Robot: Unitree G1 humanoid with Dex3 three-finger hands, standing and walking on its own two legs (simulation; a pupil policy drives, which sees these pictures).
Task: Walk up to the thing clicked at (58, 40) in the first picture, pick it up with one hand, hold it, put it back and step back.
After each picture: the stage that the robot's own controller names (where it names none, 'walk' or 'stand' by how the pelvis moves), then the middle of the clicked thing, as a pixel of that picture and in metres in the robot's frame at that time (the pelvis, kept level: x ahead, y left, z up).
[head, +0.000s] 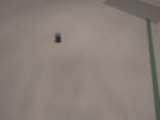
stand; (58, 37) +1.49 +0.34 -0.72
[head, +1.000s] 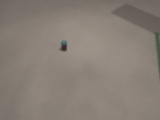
walk; (64, 45) +1.38 +0.22 -0.70
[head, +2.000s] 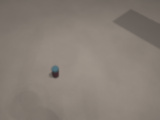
walk; (55, 72) +0.90 +0.22 -0.71
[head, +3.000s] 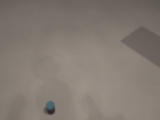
walk; (50, 108) +0.55 +0.22 -0.71
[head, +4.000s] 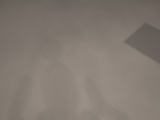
stand; out of the picture +0.38 +0.21 -0.70
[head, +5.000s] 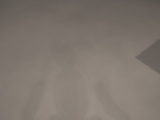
stand; out of the picture +0.35 +0.20 -0.72
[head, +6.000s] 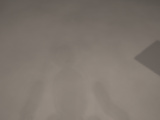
stand; out of the picture +0.34 +0.21 -0.72
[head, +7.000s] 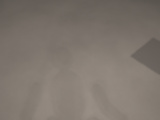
stand; out of the picture +0.36 +0.21 -0.73
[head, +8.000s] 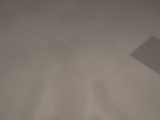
stand; out of the picture +0.35 +0.23 -0.73
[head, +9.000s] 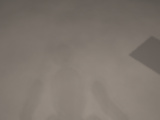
stand; out of the picture +0.34 +0.23 -0.73
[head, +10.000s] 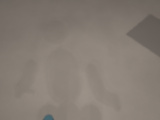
go down; out of the picture +0.36 +0.22 -0.69
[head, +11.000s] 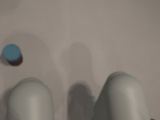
go down; (13, 56) +0.44 +0.23 -0.29
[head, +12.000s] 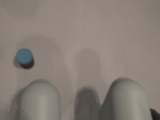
close in; (26, 59) +0.45 +0.22 -0.30
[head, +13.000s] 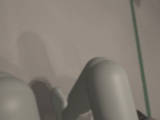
close in; out of the picture +0.43 +0.27 -0.23
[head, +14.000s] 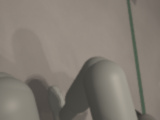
close; out of the picture +0.42 +0.27 -0.23
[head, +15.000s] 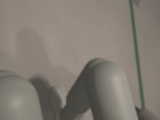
lift; out of the picture +0.39 +0.25 -0.24
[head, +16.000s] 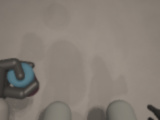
lift; (25, 81) +0.33 +0.20 -0.02
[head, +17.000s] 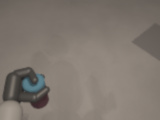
hold; (36, 91) +0.32 +0.17 +0.00
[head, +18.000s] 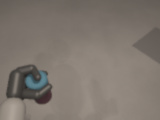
hold; (40, 88) +0.33 +0.17 +0.01
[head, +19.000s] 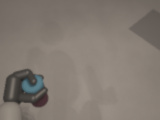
crouch; (36, 92) +0.33 +0.17 -0.06
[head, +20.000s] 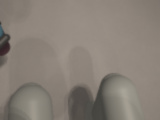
lower; out of the picture +0.48 +0.24 -0.10
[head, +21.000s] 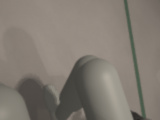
lower; out of the picture +0.44 +0.27 -0.24
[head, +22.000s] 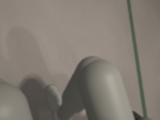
lower; out of the picture +0.43 +0.27 -0.23
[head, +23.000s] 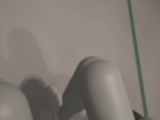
lower; out of the picture +0.43 +0.27 -0.23
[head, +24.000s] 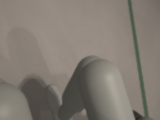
lower; out of the picture +0.43 +0.27 -0.23
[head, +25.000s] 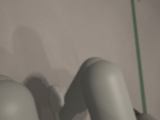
open; out of the picture +0.42 +0.26 -0.24
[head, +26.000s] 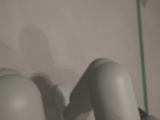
stand; out of the picture +0.42 +0.25 -0.23
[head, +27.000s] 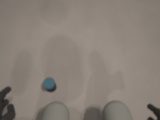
walk; (50, 85) +0.42 +0.18 -0.48
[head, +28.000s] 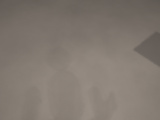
stand; out of the picture +0.36 +0.17 -0.66
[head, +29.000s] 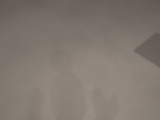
stand; out of the picture +0.37 +0.18 -0.67
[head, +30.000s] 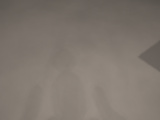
stand; out of the picture +0.37 +0.16 -0.71
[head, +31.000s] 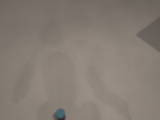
walk; (60, 115) +0.40 +0.14 -0.70
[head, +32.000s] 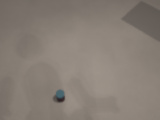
walk; (60, 96) +0.53 +0.16 -0.70
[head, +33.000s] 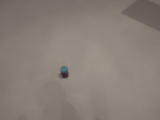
walk; (64, 72) +0.84 +0.24 -0.70
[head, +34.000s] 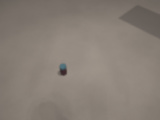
stand; (63, 69) +0.95 +0.21 -0.71
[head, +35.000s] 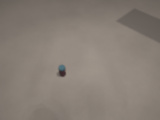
stand; (62, 70) +0.97 +0.22 -0.72
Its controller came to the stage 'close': yes
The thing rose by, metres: 0.70
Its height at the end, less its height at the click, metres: +0.00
